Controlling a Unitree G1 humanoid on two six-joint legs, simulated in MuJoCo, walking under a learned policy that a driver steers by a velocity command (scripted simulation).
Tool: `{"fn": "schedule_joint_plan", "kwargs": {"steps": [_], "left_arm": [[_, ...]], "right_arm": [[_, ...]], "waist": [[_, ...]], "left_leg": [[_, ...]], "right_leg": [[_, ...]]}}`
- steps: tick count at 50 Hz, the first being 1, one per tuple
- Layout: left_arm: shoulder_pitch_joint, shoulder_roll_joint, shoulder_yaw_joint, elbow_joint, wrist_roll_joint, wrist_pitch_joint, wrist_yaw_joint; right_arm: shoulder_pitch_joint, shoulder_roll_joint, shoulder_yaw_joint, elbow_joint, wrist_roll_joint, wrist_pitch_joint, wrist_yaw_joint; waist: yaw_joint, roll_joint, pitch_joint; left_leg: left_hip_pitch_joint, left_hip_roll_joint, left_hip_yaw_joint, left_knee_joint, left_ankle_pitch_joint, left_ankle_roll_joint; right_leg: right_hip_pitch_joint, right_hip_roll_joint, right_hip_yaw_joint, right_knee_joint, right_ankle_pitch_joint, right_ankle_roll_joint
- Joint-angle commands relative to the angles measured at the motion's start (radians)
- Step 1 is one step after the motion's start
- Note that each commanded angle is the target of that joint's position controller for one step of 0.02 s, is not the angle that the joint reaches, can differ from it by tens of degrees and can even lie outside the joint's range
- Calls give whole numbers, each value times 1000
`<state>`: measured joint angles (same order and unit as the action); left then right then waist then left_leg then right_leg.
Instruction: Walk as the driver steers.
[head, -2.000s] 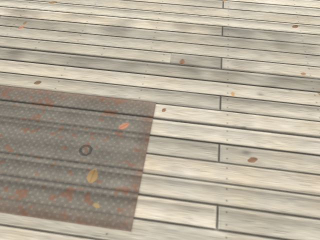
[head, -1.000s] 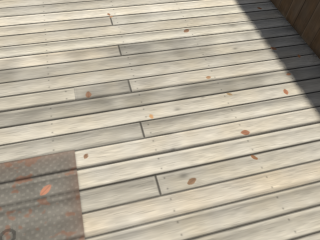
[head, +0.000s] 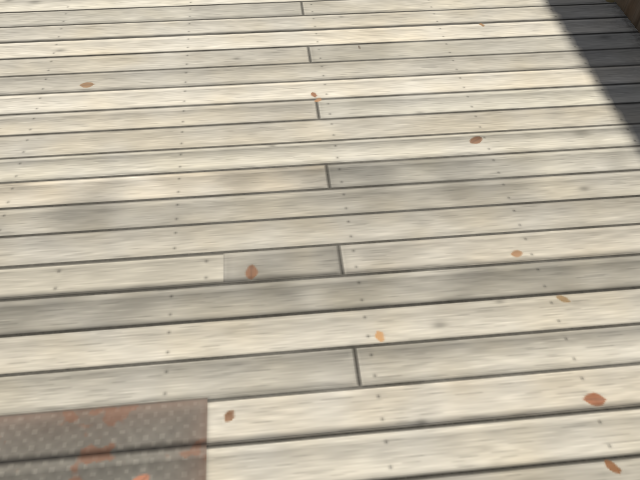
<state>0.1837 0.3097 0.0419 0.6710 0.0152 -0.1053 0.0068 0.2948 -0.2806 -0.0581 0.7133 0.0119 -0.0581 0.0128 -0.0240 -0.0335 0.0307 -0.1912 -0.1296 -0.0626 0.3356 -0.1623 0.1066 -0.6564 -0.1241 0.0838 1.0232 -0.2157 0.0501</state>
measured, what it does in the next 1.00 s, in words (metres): walks ahead: right foot, then left foot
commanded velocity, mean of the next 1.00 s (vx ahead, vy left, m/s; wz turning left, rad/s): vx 0.50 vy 0.00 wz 0.03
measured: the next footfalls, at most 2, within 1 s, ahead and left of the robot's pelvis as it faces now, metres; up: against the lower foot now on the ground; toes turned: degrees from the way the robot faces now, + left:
right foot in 0.22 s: +0.33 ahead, -0.14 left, +0.00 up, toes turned +10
left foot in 0.72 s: +0.54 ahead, +0.15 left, +0.00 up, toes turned +5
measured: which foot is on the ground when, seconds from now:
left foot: down 0.00-0.24, up 0.26-0.70, down 0.72-1.00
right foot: up 0.00-0.20, down 0.22-0.72, up 0.74-1.00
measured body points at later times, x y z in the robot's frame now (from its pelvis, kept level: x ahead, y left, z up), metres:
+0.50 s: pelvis +0.29 -0.05 +0.00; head +0.31 -0.05 +0.45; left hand +0.27 +0.23 -0.11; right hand +0.50 -0.27 -0.10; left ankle +0.34 +0.12 -0.68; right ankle +0.29 -0.15 -0.74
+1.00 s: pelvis +0.53 +0.05 +0.00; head +0.55 +0.05 +0.45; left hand +0.69 +0.32 -0.10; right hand +0.58 -0.24 -0.11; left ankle +0.50 +0.15 -0.74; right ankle +0.63 -0.12 -0.67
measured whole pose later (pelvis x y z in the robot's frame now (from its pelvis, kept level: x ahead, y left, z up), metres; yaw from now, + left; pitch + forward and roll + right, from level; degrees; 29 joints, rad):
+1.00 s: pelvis +0.53 +0.05 +0.00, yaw -2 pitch +1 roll +2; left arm 0.22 0.32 0.07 0.71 -0.02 -0.03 0.00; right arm 0.32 -0.27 -0.07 0.82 -0.01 -0.10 0.01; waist -0.05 -0.05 0.02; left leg -0.08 -0.02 0.14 0.27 -0.20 0.04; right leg -0.67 -0.10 0.07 0.99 -0.14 0.02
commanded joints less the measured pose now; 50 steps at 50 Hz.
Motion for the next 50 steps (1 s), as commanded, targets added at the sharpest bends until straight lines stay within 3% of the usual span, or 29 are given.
{"fn": "schedule_joint_plan", "kwargs": {"steps": [1, 3, 6, 9, 10, 11, 12, 13, 14, 15, 16, 17, 18, 20, 24, 27, 31, 33, 34, 35, 36, 37, 38, 39, 41, 42, 44, 46, 50], "left_arm": [[-29, 45, 7, -64, 8, -3, 2], [-124, 29, 0, -85, -2, -12, -6], [-171, 70, 14, -103, -22, -22, -18], [-118, 106, 31, -91, -22, -31, -29], [-59, 115, 41, -77, -19, -35, -28], [37, 143, 56, -61, -10, -40, -22], [177, 203, 68, -56, 7, -40, -16], [267, 269, 92, 8, 0, -25, -28], [266, 163, 69, -2, -22, -22, -34], [203, 113, 53, -10, -21, -18, -29], [145, 101, 44, -18, -8, -12, -27], [113, 84, 37, -13, -5, -8, -26], [99, 71, 31, -10, 0, -10, -23], [105, 61, 28, 6, -11, -14, -23], [131, 115, 42, 39, -23, -8, -19], [165, 131, 44, 64, -35, 5, -16], [223, 150, 51, 96, -46, 24, -9], [218, 163, 57, 101, -46, 35, -3], [206, 164, 58, 101, -45, 40, -1], [206, 145, 51, 100, -41, 42, -1], [195, 93, 31, 83, -27, 39, -2], [278, -14, 0, 52, -16, 28, 0], [320, 27, 7, 54, -50, 18, 2], [247, 112, 32, 52, -68, 20, 3], [154, 106, 39, 37, -51, 32, 4], [149, 92, 43, 36, -44, 43, 2], [157, 51, 38, 33, -45, 63, -5], [131, 37, 37, 14, -41, 74, -6], [39, 20, 27, -25, -38, 70, -22]], "right_arm": [[-52, -166, -44, -70, 6, -16, -17], [-3, -180, -49, -53, 14, -7, -23], [43, -183, -51, -32, 26, 3, -28], [52, -164, -47, -20, 14, 11, -30], [47, -156, -44, -20, 10, 14, -27], [55, -120, -31, -21, 2, 14, -21], [105, -58, -6, -38, -19, 12, -17], [260, -4, 13, -35, 21, -2, -13], [195, -112, -5, -18, 37, -3, -18], [45, -165, -20, -47, 32, -3, -20], [-29, -154, -16, -69, 14, -3, -22], [-61, -137, -15, -82, 0, -8, -19], [-50, -117, -14, -81, 0, -9, -13], [-23, -82, -7, -67, 3, -5, -8], [-124, -41, 14, -91, -10, -9, -2], [-226, -33, 20, -108, -6, -22, 7], [-311, -60, 10, -134, 5, -39, 21], [-290, -88, -2, -131, 6, -48, 24], [-243, -102, -11, -118, 5, -51, 22], [-144, -134, -29, -88, 0, -52, 13], [7, -186, -49, -65, -15, -52, 2], [115, -280, -69, -52, -33, -40, -7], [138, -238, -60, -37, -26, -33, 0], [82, -166, -41, -37, -13, -33, 0], [-31, -92, -17, -35, -15, -35, 4], [-68, -69, -12, -31, -22, -40, 5], [-94, -73, -19, -16, -25, -54, 2], [-92, -96, -29, 4, -24, -64, -2], [-76, -131, -39, 36, -22, -58, -13]], "waist": [[11, 78, 17], [-35, 87, 5], [-45, 112, -14], [-14, 151, -38], [21, 157, -55], [71, 134, -126], [102, -5, -291], [50, -349, -390], [94, -193, -309], [119, -87, -169], [101, -17, -101], [80, -14, -47], [52, -47, -38], [35, -74, -42], [55, -44, -12], [87, -42, 9], [98, -47, 24], [67, -57, 14], [32, -58, -5], [-17, -45, -65], [-90, 1, -186], [-79, 251, -330], [-76, 344, -375], [-76, 228, -227], [-32, 145, -85], [-5, 159, -52], [21, 153, -31], [31, 114, -13], [8, 87, 14]], "left_leg": [[-158, 194, -151, -145, 141, 160], [-160, 184, -156, -120, 91, 130], [-62, 225, -246, -50, 29, 108], [64, 285, -309, 52, 78, 78], [70, 271, -304, 112, 155, 62], [47, 213, -262, 265, 226, 32], [-94, 139, -193, 561, 38, -8], [-442, 5, -92, 889, -409, -76], [-562, 68, -144, 991, -382, -76], [-594, 106, -119, 1000, -288, -71], [-569, 143, -83, 967, -224, -72], [-553, 174, -73, 902, -177, -74], [-501, 203, -63, 853, -145, -75], [-462, 212, -29, 779, -132, -83], [-472, 229, 6, 532, -9, -109], [-390, 200, 31, 339, 134, -120], [-319, 166, 19, 211, 177, -116], [-255, 159, 13, 165, 133, -98], [-174, 151, 25, 134, 117, -83], [-17, 142, 40, 112, 97, -60], [223, 252, -52, 139, 87, -11], [558, 499, -394, 117, 26, 94], [554, 564, -660, -10, -196, 173], [440, 526, -544, -38, -264, 136], [224, 440, -310, -85, -130, 90], [150, 408, -229, -116, -54, 78], [74, 392, -127, -165, 59, 81], [62, 399, -53, -190, 153, 92], [89, 379, 86, -207, 226, 81]], "right_leg": [[89, 38, -45, -227, 204, 35], [157, 85, -59, -384, 321, 38], [185, 103, -11, -491, 329, 25], [216, 91, -5, -519, 224, -28], [299, 103, -31, -549, 193, -56], [460, 81, -24, -560, 179, -97], [741, -99, 172, -523, 148, -178], [1012, -288, 666, -664, -131, -350], [968, -278, 739, -740, -381, -321], [843, -234, 574, -748, -332, -275], [723, -188, 449, -754, -191, -258], [637, -151, 366, -772, -76, -262], [583, -117, 302, -794, -6, -251], [549, -89, 226, -826, 88, -261], [530, -91, 124, -876, 197, -282], [499, -58, 65, -876, 210, -260], [534, -89, 107, -832, 183, -240], [563, -107, 142, -787, 182, -219], [555, -98, 138, -736, 220, -203], [526, -52, 110, -623, 306, -178], [407, 8, 66, -387, 220, -140], [82, 146, -36, -26, -193, -69], [-72, 150, 35, 172, -381, -56], [-134, 96, 57, 242, -305, -58], [-98, 32, 27, 196, -157, -55], [-58, 8, 31, 158, -109, -53], [-2, -5, 22, 134, -55, -45], [-27, -9, 27, 92, 1, -35], [-34, -2, 4, -127, 187, -35]]}}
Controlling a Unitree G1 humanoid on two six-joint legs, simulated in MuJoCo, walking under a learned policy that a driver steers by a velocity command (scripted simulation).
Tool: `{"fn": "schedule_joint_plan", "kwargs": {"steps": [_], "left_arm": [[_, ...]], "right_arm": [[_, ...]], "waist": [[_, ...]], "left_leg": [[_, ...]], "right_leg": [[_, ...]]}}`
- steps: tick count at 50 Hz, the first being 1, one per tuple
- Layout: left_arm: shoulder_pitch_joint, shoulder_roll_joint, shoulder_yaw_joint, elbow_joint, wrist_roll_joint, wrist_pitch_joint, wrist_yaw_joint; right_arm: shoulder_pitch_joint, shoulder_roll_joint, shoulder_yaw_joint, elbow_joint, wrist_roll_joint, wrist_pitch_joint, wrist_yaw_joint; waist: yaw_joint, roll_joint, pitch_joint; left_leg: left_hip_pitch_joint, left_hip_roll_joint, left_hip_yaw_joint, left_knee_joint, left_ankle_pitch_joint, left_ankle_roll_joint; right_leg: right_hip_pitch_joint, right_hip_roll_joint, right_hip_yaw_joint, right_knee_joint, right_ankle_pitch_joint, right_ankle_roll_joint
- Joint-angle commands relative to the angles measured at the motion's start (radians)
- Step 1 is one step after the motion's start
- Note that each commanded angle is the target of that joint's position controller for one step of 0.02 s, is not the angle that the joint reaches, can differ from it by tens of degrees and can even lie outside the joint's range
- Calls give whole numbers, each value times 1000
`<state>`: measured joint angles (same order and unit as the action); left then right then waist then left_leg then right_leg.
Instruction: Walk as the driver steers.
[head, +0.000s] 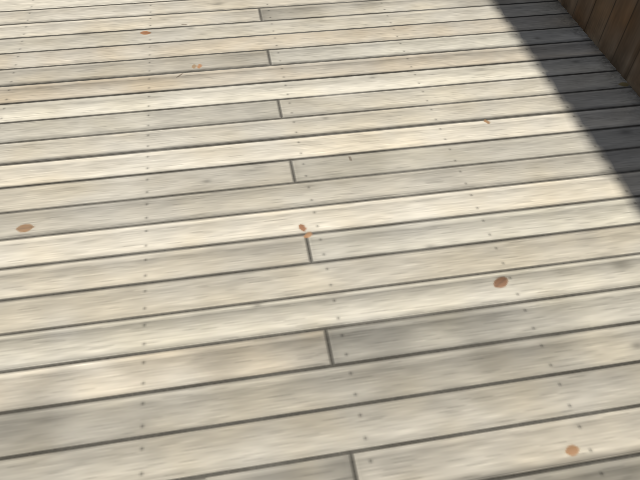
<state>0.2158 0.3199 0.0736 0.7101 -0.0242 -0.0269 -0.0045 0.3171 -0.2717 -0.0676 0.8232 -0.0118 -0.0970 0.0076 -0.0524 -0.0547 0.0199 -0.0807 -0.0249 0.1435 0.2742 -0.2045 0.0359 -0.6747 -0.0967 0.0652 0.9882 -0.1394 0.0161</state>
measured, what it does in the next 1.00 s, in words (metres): walks ahead: right foot, then left foot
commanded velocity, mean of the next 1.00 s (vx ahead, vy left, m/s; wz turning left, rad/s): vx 0.50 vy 0.00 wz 0.02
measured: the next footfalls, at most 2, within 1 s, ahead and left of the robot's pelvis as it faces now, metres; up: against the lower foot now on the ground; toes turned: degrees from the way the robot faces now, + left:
right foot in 0.24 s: +0.28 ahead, -0.15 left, +0.00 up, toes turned -12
left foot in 0.80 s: +0.62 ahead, +0.02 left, +0.00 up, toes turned -1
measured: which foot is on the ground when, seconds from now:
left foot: down 0.00-0.26, up 0.28-0.78, down 0.80-1.00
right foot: up 0.00-0.22, down 0.24-0.80, up 0.82-1.00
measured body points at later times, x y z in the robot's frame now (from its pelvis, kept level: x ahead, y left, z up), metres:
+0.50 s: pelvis +0.26 -0.08 +0.00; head +0.29 -0.09 +0.45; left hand +0.41 +0.17 -0.10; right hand +0.34 -0.38 -0.11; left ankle +0.39 +0.09 -0.66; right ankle +0.25 -0.15 -0.75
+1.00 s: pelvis +0.56 -0.04 +0.00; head +0.59 -0.03 +0.44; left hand +0.71 +0.23 -0.10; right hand +0.67 -0.32 -0.11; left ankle +0.58 +0.02 -0.75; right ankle +0.58 -0.22 -0.67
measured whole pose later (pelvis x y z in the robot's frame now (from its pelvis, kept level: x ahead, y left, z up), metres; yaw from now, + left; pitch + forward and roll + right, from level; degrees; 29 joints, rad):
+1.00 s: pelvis +0.56 -0.04 +0.00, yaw +5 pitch +2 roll +0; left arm 0.17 0.30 0.04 0.70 0.01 -0.10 0.00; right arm 0.29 -0.29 -0.06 0.72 0.01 -0.05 0.02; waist -0.03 -0.02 0.04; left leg -0.27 -0.12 -0.05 0.40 -0.16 0.11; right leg -0.56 -0.07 0.07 1.07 -0.32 0.03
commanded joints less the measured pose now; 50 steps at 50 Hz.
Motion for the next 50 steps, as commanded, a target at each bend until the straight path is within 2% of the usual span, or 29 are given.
{"fn": "schedule_joint_plan", "kwargs": {"steps": [1, 5, 8, 10, 11, 12, 13, 14, 15, 16, 17, 18, 19, 21, 23, 27, 29, 34, 37, 38, 39, 40, 41, 42, 43, 44, 45, 47, 50], "left_arm": [[-28, 5, -8, -75, 1, -11, -18], [-161, -1, -16, -136, 1, -12, -43], [-197, 20, -8, -176, 1, -9, -57], [-127, 60, 14, -176, 6, -1, -58], [-6, 97, 37, -149, 5, 3, -53], [166, 157, 72, -103, 2, 10, -37], [218, 279, 98, -92, -5, 15, -17], [216, 267, 82, -133, -2, -5, -24], [200, 170, 52, -117, 10, -19, -31], [154, 137, 41, -109, 14, -28, -31], [80, 99, 27, -113, 13, -31, -29], [30, 65, 15, -119, 22, -36, -27], [11, 58, 10, -120, 31, -42, -25], [11, 74, 14, -96, 33, -60, -24], [30, 87, 18, -68, 37, -72, -18], [45, 87, 15, -31, 41, -76, -5], [58, 99, 18, -12, 38, -76, -1], [105, 109, 28, 45, 21, -52, 7], [78, 144, 40, 47, 13, -28, 22], [68, 157, 43, 43, 13, -19, 30], [51, 157, 41, 38, 12, -10, 36], [61, 135, 28, 26, 20, -13, 44], [175, -4, -17, -21, 53, -40, 25], [117, 41, -19, -20, 28, -81, 7], [18, 103, -4, -48, -13, -106, -7], [-28, 97, -10, -65, -10, -119, -6], [-50, 96, -6, -65, 17, -122, 0], [-23, 99, 5, -67, 36, -101, 3], [-13, 61, -5, -67, 43, -73, 9]], "right_arm": [[-91, -150, -32, -68, 4, -16, -10], [-27, -187, -42, -34, 20, 4, -14], [-9, -213, -51, -18, 34, 26, -15], [-16, -246, -60, -22, 41, 40, -22], [-27, -251, -61, -26, 45, 48, -25], [-25, -228, -50, -32, 41, 47, -29], [54, -103, -9, -80, -8, 32, -20], [29, -93, 9, -109, 1, -7, -7], [-82, -180, -15, -117, 49, -27, 6], [-104, -169, -9, -123, 63, -35, 8], [-100, -158, -7, -102, 46, -31, 1], [-81, -160, -12, -86, 33, -19, -1], [-50, -154, -13, -71, 32, -4, 1], [-19, -124, -8, -48, 30, 22, 0], [-66, -107, -3, -59, 28, 36, -6], [-157, -87, 2, -78, 33, 29, 4], [-209, -73, 8, -94, 35, 24, 13], [-294, -64, 15, -150, 33, 21, 45], [-258, -92, 2, -174, 29, 25, 60], [-194, -118, -12, -167, 28, 30, 58], [-62, -158, -37, -140, 29, 33, 52], [100, -226, -67, -109, 32, 39, 37], [137, -333, -88, -108, 40, 37, 25], [159, -264, -67, -128, 38, 28, 28], [125, -210, -53, -126, 28, 25, 25], [65, -187, -46, -138, 31, 24, 21], [-2, -161, -37, -152, 31, 26, 20], [-60, -136, -25, -181, 17, 29, 13], [-61, -167, -34, -181, 22, 28, -3]], "waist": [[23, 103, 35], [-24, 85, 77], [-14, 101, 73], [42, 140, -1], [116, 135, -69], [201, 98, -157], [141, -162, -241], [137, -164, -411], [181, -40, -315], [148, -19, -197], [103, 43, -126], [70, 20, -93], [46, -5, -88], [30, 1, -75], [41, 10, -31], [81, 3, 14], [105, 5, 38], [136, 18, 78], [91, -20, 26], [54, -38, -28], [-23, -25, -102], [-98, 43, -198], [-6, 309, -302], [-59, 246, -431], [-82, 182, -294], [-51, 100, -196], [-10, 46, -119], [48, 86, -77], [66, 95, -48]], "left_leg": [[-17, 270, -91, -147, 272, 145], [73, 298, -26, -133, 283, 127], [163, 318, 15, -50, 467, 99], [187, 311, 49, 119, 805, 77], [152, 288, 74, 293, 892, 58], [-4, 249, 89, 537, 783, 20], [-436, 124, 77, 915, 11, -43], [-647, -18, -164, 1115, -412, -59], [-735, 52, -232, 1131, -320, -37], [-730, 98, -212, 1062, -231, -17], [-674, 147, -203, 983, -164, -20], [-599, 177, -208, 923, -117, -25], [-535, 189, -208, 908, -85, -32], [-506, 188, -196, 870, -32, -53], [-563, 190, -204, 792, 57, -69], [-588, 153, -213, 550, 290, -65], [-578, 133, -194, 451, 351, -57], [-653, 110, -167, 327, 269, -10], [-563, 50, -93, 314, 106, 41], [-465, 11, -61, 323, 58, 63], [-278, -33, -43, 287, 80, 93], [21, 18, -171, 262, 117, 145], [402, 289, -707, 221, 12, 341], [520, 360, -1009, 61, -120, 406], [443, 329, -852, 36, -101, 339], [298, 287, -725, 34, -32, 299], [149, 249, -634, 22, 79, 274], [-14, 199, -551, -23, 219, 268], [-138, 165, -458, -50, 327, 269]], "right_leg": [[-3, -25, 3, -148, 150, -6], [-10, -12, -56, -296, 163, -36], [15, 22, -105, -351, 56, -78], [157, 94, -165, -353, -48, -120], [322, 141, -186, -391, -43, -150], [602, 157, -145, -440, 9, -191], [975, -104, 299, -451, -5, -329], [1107, -255, 782, -645, -202, -468], [1040, -240, 647, -698, -181, -389], [893, -211, 493, -694, -98, -346], [746, -169, 365, -694, 21, -308], [638, -134, 278, -715, 120, -289], [568, -116, 231, -745, 158, -281], [507, -109, 148, -791, 239, -286], [499, -104, 79, -828, 259, -275], [537, -75, -50, -862, 205, -219], [563, -90, -85, -882, 182, -206], [757, -158, -132, -825, 277, -190], [822, -170, -170, -678, 657, -155], [822, -162, -187, -570, 824, -139], [766, -129, -221, -383, 885, -110], [565, -87, -229, -111, 684, -69], [105, 114, -190, 274, -190, 7], [-60, 176, 29, 427, -453, 2], [-144, 107, 61, 421, -370, -23], [-130, 61, 47, 336, -283, -36], [-81, 29, 33, 236, -236, -29], [34, 4, 30, 148, -186, -7], [69, 9, -7, 8, -126, 42]]}}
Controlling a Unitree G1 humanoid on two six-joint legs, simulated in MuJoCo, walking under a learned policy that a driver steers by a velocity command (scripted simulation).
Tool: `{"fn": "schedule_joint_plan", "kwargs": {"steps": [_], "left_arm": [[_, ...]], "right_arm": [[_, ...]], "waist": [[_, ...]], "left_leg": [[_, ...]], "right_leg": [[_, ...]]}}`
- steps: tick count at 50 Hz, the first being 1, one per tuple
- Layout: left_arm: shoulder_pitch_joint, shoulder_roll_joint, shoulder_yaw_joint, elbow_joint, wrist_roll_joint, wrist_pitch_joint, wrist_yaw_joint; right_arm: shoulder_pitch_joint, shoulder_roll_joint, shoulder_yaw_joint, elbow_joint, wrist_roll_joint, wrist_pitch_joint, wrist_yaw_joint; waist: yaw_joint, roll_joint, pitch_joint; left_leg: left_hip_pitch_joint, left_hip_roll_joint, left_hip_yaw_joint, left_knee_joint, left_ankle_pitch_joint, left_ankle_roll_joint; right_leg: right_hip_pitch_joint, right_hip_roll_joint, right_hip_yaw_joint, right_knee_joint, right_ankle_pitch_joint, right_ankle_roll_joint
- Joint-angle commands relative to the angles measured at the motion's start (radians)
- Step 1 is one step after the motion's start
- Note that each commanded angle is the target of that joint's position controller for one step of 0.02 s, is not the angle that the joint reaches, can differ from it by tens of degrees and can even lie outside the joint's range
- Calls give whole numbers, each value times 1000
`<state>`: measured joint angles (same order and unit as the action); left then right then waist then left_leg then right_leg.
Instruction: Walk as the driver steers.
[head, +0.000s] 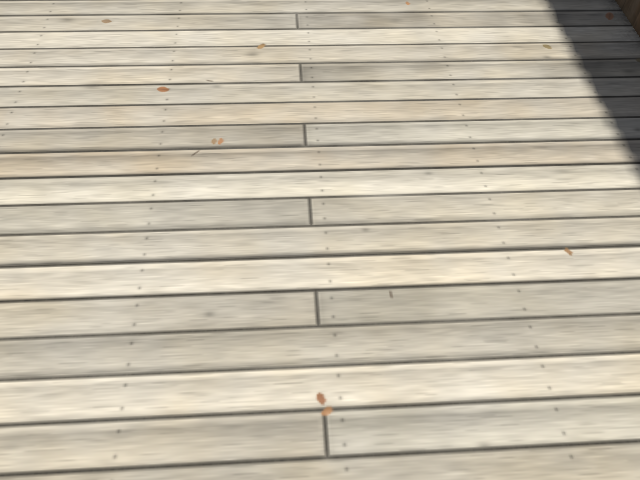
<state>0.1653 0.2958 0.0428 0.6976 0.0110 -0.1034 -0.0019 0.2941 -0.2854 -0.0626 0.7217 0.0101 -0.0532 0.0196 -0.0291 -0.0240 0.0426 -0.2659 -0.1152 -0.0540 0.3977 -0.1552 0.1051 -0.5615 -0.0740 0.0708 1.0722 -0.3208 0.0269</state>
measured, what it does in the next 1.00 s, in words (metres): walks ahead: right foot, then left foot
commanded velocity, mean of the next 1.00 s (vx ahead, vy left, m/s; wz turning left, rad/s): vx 0.50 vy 0.00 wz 0.17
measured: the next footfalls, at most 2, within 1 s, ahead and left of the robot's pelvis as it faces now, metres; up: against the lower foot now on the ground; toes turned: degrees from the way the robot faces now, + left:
right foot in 0.28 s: +0.34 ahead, -0.13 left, +0.00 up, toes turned +14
left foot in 0.76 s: +0.52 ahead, +0.19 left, +0.00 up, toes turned +14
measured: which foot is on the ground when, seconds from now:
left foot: down 0.00-0.28, up 0.30-0.74, down 0.76-1.00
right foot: up 0.00-0.26, down 0.28-0.76, up 0.78-1.00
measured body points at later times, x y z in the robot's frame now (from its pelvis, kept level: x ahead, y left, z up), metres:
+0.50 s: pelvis +0.28 -0.04 +0.00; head +0.30 -0.04 +0.45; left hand +0.28 +0.25 -0.11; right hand +0.49 -0.26 -0.10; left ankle +0.26 +0.11 -0.67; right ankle +0.31 -0.14 -0.74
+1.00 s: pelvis +0.51 +0.08 +0.00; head +0.53 +0.09 +0.45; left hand +0.60 +0.38 -0.11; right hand +0.62 -0.19 -0.11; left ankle +0.48 +0.18 -0.74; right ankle +0.59 -0.07 -0.66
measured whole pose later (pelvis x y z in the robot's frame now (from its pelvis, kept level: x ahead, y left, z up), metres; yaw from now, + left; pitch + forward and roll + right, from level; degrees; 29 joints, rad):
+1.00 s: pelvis +0.51 +0.08 +0.00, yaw +7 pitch +1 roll +2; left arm 0.23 0.32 0.07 0.77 -0.03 -0.03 0.00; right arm 0.30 -0.26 -0.07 0.79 -0.01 -0.09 0.01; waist -0.03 -0.05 0.02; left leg -0.13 -0.02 0.13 0.31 -0.19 0.04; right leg -0.64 -0.09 0.06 1.05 -0.21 0.01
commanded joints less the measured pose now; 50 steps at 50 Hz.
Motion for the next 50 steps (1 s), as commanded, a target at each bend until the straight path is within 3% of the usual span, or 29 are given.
{"fn": "schedule_joint_plan", "kwargs": {"steps": [1, 4, 8, 11, 12, 13, 14, 15, 16, 17, 18, 19, 20, 22, 25, 27, 31, 34, 36, 37, 38, 39, 40, 41, 43, 45, 50], "left_arm": [[2, 74, 21, -66, 8, 7, 8], [-112, 45, 9, -89, 3, 3, 5], [-204, 69, 16, -114, -16, -13, -11], [-174, 107, 35, -109, -20, -26, -19], [-121, 116, 43, -96, -20, -31, -17], [-32, 138, 57, -75, -13, -36, -12], [104, 186, 72, -64, 4, -39, -3], [205, 262, 93, -29, 14, -24, -4], [209, 186, 78, -28, -13, -20, -12], [176, 125, 61, -32, -15, -15, -11], [133, 106, 52, -33, -5, -9, -11], [105, 88, 45, -23, -1, -5, -13], [93, 74, 37, -16, 5, -7, -12], [90, 64, 35, 1, -4, -12, -14], [103, 113, 47, 30, -18, -14, -13], [110, 135, 51, 44, -22, -7, -11], [180, 159, 52, 86, -38, 10, -11], [210, 178, 57, 109, -47, 27, -7], [193, 188, 58, 114, -48, 37, -2], [196, 161, 48, 114, -42, 36, -1], [182, 96, 22, 86, -20, 32, -2], [300, -6, -8, 65, -24, 19, 1], [268, 92, 17, 80, -46, 13, 3], [200, 138, 34, 58, -60, 13, 1], [143, 120, 38, 50, -41, 25, 6], [167, 82, 37, 58, -43, 49, 3], [84, 41, 31, 16, -34, 74, -5]], "right_arm": [[-29, -166, -43, -75, 3, -15, -21], [5, -173, -45, -60, 11, -4, -34], [66, -173, -46, -35, 19, 10, -39], [59, -166, -48, -35, 16, 19, -43], [42, -159, -47, -40, 14, 21, -42], [34, -131, -37, -48, 11, 21, -40], [33, -73, -16, -66, -1, 16, -34], [163, -18, 3, -92, 23, 8, -35], [173, -103, -7, -71, 28, 5, -37], [82, -156, -22, -71, 23, 8, -37], [20, -150, -21, -81, 13, 10, -38], [-27, -136, -22, -95, 1, 5, -35], [-30, -119, -22, -100, 5, 4, -28], [-16, -82, -14, -95, 11, 6, -20], [-84, -48, 3, -117, -4, 4, -15], [-140, -34, 14, -125, -5, -5, -6], [-267, -37, 18, -152, 4, -21, 6], [-297, -67, 7, -170, 10, -33, 15], [-205, -101, -13, -144, 6, -39, 12], [-86, -142, -36, -107, -1, -39, 3], [86, -213, -58, -85, -21, -36, -11], [137, -282, -71, -72, -29, -22, -13], [143, -195, -50, -68, -21, -21, -10], [89, -152, -34, -63, -11, -24, -10], [-29, -88, -16, -60, -15, -33, -3], [-80, -64, -15, -47, -23, -49, -2], [-75, -105, -35, 4, -26, -65, -17]], "waist": [[33, 67, -58], [-15, 97, -47], [-50, 114, -47], [-20, 143, -52], [13, 155, -62], [59, 145, -113], [119, 59, -241], [76, -256, -368], [88, -233, -324], [114, -128, -195], [104, -56, -119], [92, -37, -57], [67, -62, -40], [46, -90, -40], [49, -68, -25], [66, -55, -24], [110, -54, -6], [93, -66, 5], [21, -64, -35], [-35, -45, -112], [-111, 45, -257], [-66, 312, -385], [-94, 236, -348], [-82, 197, -217], [-26, 148, -98], [21, 157, -62], [31, 86, -8]], "left_leg": [[22, 239, -235, -177, 274, 188], [-18, 183, -192, -158, 179, 133], [44, 211, -279, -100, 79, 107], [126, 245, -373, -11, 71, 85], [124, 237, -383, 30, 93, 72], [99, 194, -357, 125, 132, 44], [-3, 137, -283, 374, 44, 9], [-353, -9, -135, 696, -369, -63], [-490, 65, -146, 846, -423, -77], [-522, 98, -143, 892, -328, -84], [-498, 126, -106, 883, -259, -90], [-486, 147, -101, 837, -214, -91], [-444, 170, -97, 798, -186, -89], [-399, 182, -67, 718, -176, -92], [-410, 205, -26, 552, -109, -107], [-379, 210, -2, 421, 0, -109], [-276, 173, 37, 225, 131, -113], [-227, 154, 26, 138, 97, -92], [-59, 131, 42, 68, 91, -64], [131, 131, 45, 57, 86, -40], [402, 305, -122, 85, 82, 21], [661, 540, -520, 0, -100, 153], [595, 523, -608, -73, -254, 153], [493, 494, -471, -94, -253, 120], [290, 417, -281, -154, -98, 92], [174, 384, -161, -215, 15, 83], [154, 385, 26, -271, 189, 92]], "right_leg": [[-43, -5, -21, -149, 114, 45], [26, 38, -26, -388, 328, 58], [76, 78, -1, -541, 389, 45], [121, 78, 23, -591, 285, 4], [190, 80, 9, -620, 268, -18], [334, 62, 6, -650, 272, -50], [576, -87, 141, -630, 216, -115], [907, -309, 575, -698, 2, -277], [893, -343, 732, -760, -220, -282], [779, -296, 597, -780, -222, -243], [663, -250, 466, -790, -102, -219], [568, -211, 377, -811, 19, -218], [508, -181, 308, -832, 98, -213], [461, -149, 223, -867, 182, -223], [445, -160, 153, -911, 288, -255], [440, -145, 93, -923, 325, -246], [431, -130, 46, -908, 345, -221], [477, -167, 92, -862, 345, -202], [465, -154, 85, -763, 436, -169], [417, -101, 47, -618, 505, -140], [250, -37, -2, -330, 313, -95], [-85, 96, -59, 3, -213, -35], [-179, 64, 48, 146, -258, -34], [-234, 25, 48, 180, -174, -43], [-182, -33, 28, 122, -37, -37], [-92, -59, 32, 85, 30, -28], [-142, -63, 39, -75, 203, -5]]}}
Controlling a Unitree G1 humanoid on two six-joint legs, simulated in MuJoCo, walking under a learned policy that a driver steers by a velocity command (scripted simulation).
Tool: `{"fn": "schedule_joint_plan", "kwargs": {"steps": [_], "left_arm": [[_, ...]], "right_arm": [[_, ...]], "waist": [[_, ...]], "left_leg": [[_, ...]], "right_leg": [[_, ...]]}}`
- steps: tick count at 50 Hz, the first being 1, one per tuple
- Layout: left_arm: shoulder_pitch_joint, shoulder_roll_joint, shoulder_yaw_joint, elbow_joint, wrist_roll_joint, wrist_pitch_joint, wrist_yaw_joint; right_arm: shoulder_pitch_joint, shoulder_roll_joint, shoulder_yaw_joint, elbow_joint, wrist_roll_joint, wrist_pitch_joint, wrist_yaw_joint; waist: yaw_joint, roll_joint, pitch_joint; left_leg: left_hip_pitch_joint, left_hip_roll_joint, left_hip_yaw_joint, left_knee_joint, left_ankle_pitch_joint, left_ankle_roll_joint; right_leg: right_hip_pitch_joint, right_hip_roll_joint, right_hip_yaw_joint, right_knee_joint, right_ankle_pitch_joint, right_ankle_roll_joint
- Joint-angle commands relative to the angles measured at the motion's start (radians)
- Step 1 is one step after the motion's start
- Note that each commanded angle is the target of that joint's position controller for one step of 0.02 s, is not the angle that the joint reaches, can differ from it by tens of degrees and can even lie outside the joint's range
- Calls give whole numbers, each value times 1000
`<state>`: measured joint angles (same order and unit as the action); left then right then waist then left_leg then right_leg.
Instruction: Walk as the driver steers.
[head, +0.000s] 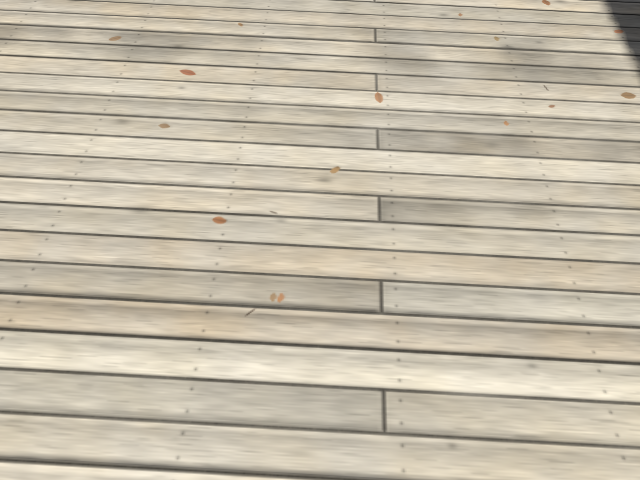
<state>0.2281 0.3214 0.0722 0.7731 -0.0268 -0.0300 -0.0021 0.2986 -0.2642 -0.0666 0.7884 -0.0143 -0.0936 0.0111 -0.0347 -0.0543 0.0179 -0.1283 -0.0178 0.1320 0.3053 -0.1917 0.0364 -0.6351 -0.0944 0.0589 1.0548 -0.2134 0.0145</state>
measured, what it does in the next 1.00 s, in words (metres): walks ahead, turning right: right foot, then left foot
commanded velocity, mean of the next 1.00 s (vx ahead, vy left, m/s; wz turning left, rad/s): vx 0.44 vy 0.00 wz -0.39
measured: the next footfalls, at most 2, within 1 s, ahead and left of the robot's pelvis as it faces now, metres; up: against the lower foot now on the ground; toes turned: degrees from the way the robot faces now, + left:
right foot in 0.28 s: +0.30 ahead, -0.16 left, +0.00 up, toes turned -13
left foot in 0.76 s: +0.62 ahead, -0.06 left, +0.00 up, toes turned -28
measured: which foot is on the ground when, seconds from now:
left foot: down 0.00-0.28, up 0.30-0.74, down 0.76-1.00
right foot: up 0.00-0.26, down 0.28-0.78, up 0.80-1.00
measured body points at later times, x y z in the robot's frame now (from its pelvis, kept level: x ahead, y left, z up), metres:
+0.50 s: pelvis +0.26 -0.09 +0.00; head +0.29 -0.11 +0.45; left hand +0.42 +0.16 -0.11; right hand +0.35 -0.40 -0.10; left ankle +0.37 +0.08 -0.67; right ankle +0.26 -0.15 -0.75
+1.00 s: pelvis +0.51 -0.10 +0.00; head +0.56 -0.11 +0.44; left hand +0.77 +0.07 -0.11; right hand +0.49 -0.39 -0.12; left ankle +0.59 -0.04 -0.75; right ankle +0.48 -0.26 -0.69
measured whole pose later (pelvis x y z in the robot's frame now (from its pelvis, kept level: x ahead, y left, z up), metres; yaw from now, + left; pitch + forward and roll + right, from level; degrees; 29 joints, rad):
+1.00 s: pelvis +0.51 -0.10 +0.00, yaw -23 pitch +2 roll +0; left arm 0.15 0.29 0.05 0.67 0.01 -0.02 0.03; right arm 0.23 -0.27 -0.04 0.80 0.00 -0.05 0.02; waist -0.03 -0.02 0.07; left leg -0.29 -0.07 -0.07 0.40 -0.13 0.05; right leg -0.50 0.00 0.07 0.90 -0.40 0.07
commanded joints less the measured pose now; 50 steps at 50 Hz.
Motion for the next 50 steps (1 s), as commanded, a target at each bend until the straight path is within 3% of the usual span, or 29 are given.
{"fn": "schedule_joint_plan", "kwargs": {"steps": [1, 5, 9, 11, 12, 13, 14, 15, 16, 17, 18, 19, 20, 21, 24, 29, 34, 36, 37, 38, 39, 40, 41, 42, 43, 44, 45, 47, 50], "left_arm": [[-1, 9, -2, -66, 4, -1, -11], [-139, -5, -14, -116, 7, -7, -38], [-221, 14, -11, -171, 6, -3, -57], [-189, 43, 5, -182, 9, 2, -61], [-110, 70, 22, -169, 8, 5, -59], [42, 115, 51, -130, 5, 8, -51], [211, 199, 88, -88, 1, 19, -31], [168, 312, 99, -99, -8, 12, -23], [196, 235, 74, -134, 2, -7, -29], [165, 176, 58, -120, 10, -22, -33], [111, 150, 49, -123, 7, -30, -32], [42, 117, 39, -135, 9, -31, -29], [1, 90, 29, -154, 22, -31, -24], [-13, 89, 28, -163, 26, -32, -21], [12, 118, 36, -149, 18, -38, -3], [84, 137, 43, -118, 7, -25, 17], [141, 120, 41, -85, 3, -15, 23], [137, 114, 40, -76, 9, -10, 23], [122, 94, 33, -78, 13, -7, 22], [120, 54, 17, -90, 24, -7, 22], [229, 14, 1, -99, 23, -13, 27], [309, 30, -2, -79, 16, -18, 29], [253, 104, 13, -78, 12, -18, 26], [146, 122, 16, -96, 18, -13, 25], [67, 114, 16, -118, 35, -11, 27], [36, 103, 18, -132, 49, -9, 29], [37, 72, 11, -137, 49, -8, 29], [46, 28, -1, -138, 41, -3, 35], [18, 36, -1, -136, 33, 11, 46]], "right_arm": [[-78, -134, -33, -56, -1, -22, -11], [-34, -175, -45, -25, 11, -9, -21], [10, -205, -57, 9, 32, 17, -22], [0, -235, -65, 9, 40, 32, -26], [-8, -247, -68, 7, 44, 41, -29], [-23, -241, -64, 2, 48, 47, -32], [-5, -204, -47, -12, 27, 42, -36], [81, -52, 0, -73, -14, 17, -24], [-11, -127, -6, -80, 23, -22, -11], [-108, -175, -19, -110, 60, -41, -4], [-120, -162, -13, -110, 49, -51, -9], [-117, -164, -18, -97, 22, -53, -16], [-98, -172, -25, -89, 10, -43, -17], [-87, -168, -27, -90, 7, -31, -15], [-118, -125, -16, -102, -4, -5, -16], [-307, -84, 6, -149, 8, -11, -2], [-344, -130, -7, -164, 21, -30, 19], [-288, -143, -15, -150, 19, -39, 21], [-212, -159, -26, -127, 7, -42, 15], [-115, -196, -36, -115, -17, -48, 12], [-11, -273, -52, -101, -40, -45, 11], [50, -250, -54, -55, -7, -31, 25], [5, -183, -30, -70, 27, -24, 30], [-67, -147, -16, -89, 26, -13, 29], [-118, -123, -4, -95, 22, -5, 29], [-137, -107, 4, -94, 19, -2, 26], [-140, -109, 5, -86, 13, 2, 23], [-132, -161, -13, -72, 8, 14, 14], [-122, -221, -38, -69, 24, 43, -6]], "waist": [[31, 113, 22], [-19, 89, 62], [-33, 94, 82], [5, 126, 34], [54, 138, -21], [141, 121, -99], [207, 32, -191], [74, -234, -256], [150, -106, -384], [160, -53, -240], [118, 7, -156], [75, 35, -104], [40, 20, -87], [23, 9, -83], [19, 23, -50], [92, -19, -7], [100, -45, -8], [70, -74, -14], [29, -73, -41], [-13, -37, -150], [2, 168, -311], [9, 383, -359], [3, 248, -260], [2, 153, -175], [11, 97, -96], [28, 90, -79], [46, 116, -80], [58, 172, -107], [52, 170, -160]], "left_leg": [[20, 278, -122, -182, 234, 153], [59, 283, -21, -187, 243, 132], [188, 315, 27, -119, 340, 103], [225, 315, 60, 6, 655, 80], [221, 303, 78, 135, 809, 67], [152, 267, 108, 339, 839, 37], [-86, 225, 110, 638, 570, -12], [-539, 14, 24, 987, -363, -79], [-640, -3, -215, 1093, -414, -64], [-719, 44, -221, 1074, -314, -40], [-686, 88, -218, 989, -224, -26], [-617, 118, -218, 901, -172, -31], [-543, 138, -226, 853, -134, -35], [-503, 138, -223, 820, -114, -46], [-483, 119, -193, 680, -34, -92], [-399, 47, -183, 314, 267, -110], [-357, 35, -218, 194, 238, -73], [-292, 33, -195, 173, 165, -38], [-197, 18, -165, 126, 176, -8], [-12, 102, -226, 159, 294, 46], [333, 291, -525, 191, 447, 194], [425, 416, -836, 80, 435, 314], [350, 394, -805, 61, 349, 287], [239, 349, -660, 67, 391, 250], [116, 296, -557, 56, 514, 230], [50, 261, -498, 52, 609, 210], [7, 223, -459, 45, 674, 196], [-25, 194, -412, 44, 777, 204], [-50, 195, -418, 39, 691, 207]], "right_leg": [[-59, -39, 41, -119, 149, 5], [-29, -22, -31, -313, 253, -17], [-40, 0, -81, -404, 155, -65], [60, 59, -139, -413, 53, -103], [172, 103, -169, -419, 13, -128], [387, 153, -182, -479, 59, -163], [699, 81, -22, -503, 81, -216], [990, -175, 558, -609, -86, -399], [1039, -244, 786, -756, -210, -438], [953, -217, 642, -775, -137, -382], [812, -171, 514, -768, -39, -346], [678, -131, 418, -771, 74, -318], [588, -101, 358, -791, 162, -308], [536, -90, 340, -811, 209, -311], [433, -57, 253, -836, 312, -314], [370, 10, 198, -824, 164, -240], [492, -52, 308, -722, 99, -217], [528, -68, 330, -666, 169, -200], [542, -26, 297, -575, 316, -173], [507, 31, 240, -382, 359, -132], [250, 156, 143, -58, 119, -50], [58, 229, 105, 192, -408, 4], [-18, 169, 146, 273, -396, 9], [-22, 122, 97, 275, -330, 18], [-17, 92, 59, 208, -289, 26], [23, 59, 53, 122, -250, 28], [82, 52, 44, 38, -229, 34], [151, 77, 10, -105, -220, 55], [225, 108, 7, -235, -121, 68]]}}
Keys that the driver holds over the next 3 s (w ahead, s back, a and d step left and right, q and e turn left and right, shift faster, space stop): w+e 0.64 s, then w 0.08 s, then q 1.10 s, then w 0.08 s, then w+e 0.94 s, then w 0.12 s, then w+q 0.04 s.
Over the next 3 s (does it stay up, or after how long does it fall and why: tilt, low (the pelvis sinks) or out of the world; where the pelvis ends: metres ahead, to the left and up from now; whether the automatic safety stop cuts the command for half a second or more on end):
stays up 1.03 -0.16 -0.02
